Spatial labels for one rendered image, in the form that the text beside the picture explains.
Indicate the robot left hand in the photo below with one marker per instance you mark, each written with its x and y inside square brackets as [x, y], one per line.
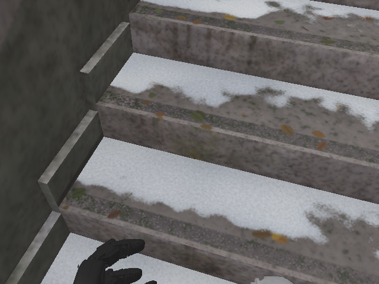
[92, 270]

